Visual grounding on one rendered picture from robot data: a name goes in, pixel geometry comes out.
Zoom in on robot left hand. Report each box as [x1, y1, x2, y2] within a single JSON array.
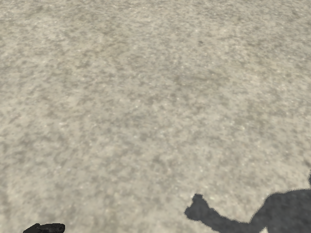
[[22, 223, 65, 233]]

